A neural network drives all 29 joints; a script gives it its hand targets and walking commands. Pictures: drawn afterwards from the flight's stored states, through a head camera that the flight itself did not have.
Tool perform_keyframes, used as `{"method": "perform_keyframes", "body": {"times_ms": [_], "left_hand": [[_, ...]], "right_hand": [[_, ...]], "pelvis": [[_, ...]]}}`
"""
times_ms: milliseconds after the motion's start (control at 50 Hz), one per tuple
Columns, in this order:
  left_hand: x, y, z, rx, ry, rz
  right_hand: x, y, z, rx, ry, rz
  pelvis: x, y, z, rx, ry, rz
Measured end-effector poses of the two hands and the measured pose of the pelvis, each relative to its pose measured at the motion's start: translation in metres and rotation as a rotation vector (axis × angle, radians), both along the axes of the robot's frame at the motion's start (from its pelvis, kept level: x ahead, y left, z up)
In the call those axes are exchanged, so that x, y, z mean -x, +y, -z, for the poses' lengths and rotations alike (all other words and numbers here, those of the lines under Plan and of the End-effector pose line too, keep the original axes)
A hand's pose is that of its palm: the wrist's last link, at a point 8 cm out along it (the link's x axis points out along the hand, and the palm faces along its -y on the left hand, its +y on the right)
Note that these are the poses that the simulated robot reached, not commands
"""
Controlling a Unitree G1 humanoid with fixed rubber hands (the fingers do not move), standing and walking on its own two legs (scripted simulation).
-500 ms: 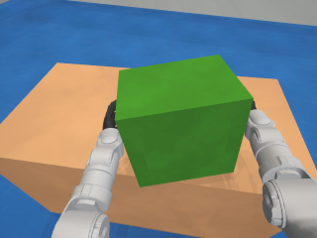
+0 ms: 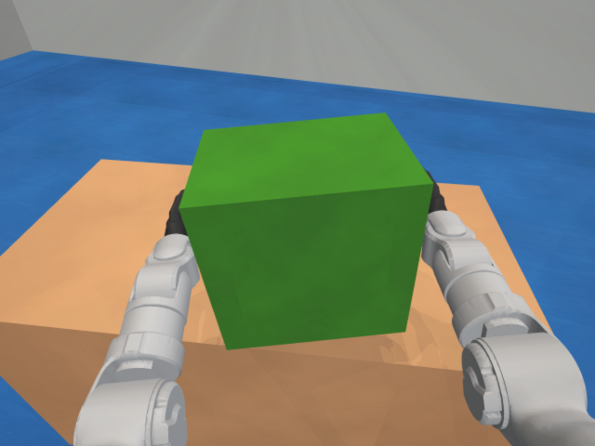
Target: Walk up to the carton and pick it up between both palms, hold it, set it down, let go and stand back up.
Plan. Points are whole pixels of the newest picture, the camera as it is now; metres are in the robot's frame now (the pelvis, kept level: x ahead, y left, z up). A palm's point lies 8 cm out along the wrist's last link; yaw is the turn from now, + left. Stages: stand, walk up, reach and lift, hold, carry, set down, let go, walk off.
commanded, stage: reach and lift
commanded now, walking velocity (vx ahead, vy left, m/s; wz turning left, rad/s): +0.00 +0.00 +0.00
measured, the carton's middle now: (305, 232) +0.39 +0.05 +0.13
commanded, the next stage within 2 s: hold in 1.72 s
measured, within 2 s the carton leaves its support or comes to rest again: neither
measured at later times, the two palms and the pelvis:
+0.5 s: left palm (181, 221) +0.36 +0.23 +0.15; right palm (444, 209) +0.39 -0.13 +0.19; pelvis +0.00 +0.01 +0.00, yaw +0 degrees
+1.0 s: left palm (172, 205) +0.36 +0.23 +0.18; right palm (445, 205) +0.38 -0.12 +0.21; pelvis -0.01 +0.01 +0.00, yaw +0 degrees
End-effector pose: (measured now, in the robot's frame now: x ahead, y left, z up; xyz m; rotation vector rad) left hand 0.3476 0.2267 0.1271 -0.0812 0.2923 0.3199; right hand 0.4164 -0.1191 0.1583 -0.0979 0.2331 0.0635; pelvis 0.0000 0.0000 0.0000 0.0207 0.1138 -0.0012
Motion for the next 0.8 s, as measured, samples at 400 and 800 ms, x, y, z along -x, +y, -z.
{"method": "perform_keyframes", "body": {"times_ms": [400,800], "left_hand": [[-0.011,0.0,-0.021,0.007,-0.048,0.085],[-0.006,0.005,-0.052,-0.012,-0.053,0.13]], "right_hand": [[0.017,-0.003,-0.031,0.028,-0.048,0.083],[0.036,-0.002,-0.045,0.019,-0.052,0.125]], "pelvis": [[0.0,0.008,-0.002,0.005,-0.046,-0.002],[0.008,0.01,-0.002,0.008,-0.079,-0.003]]}}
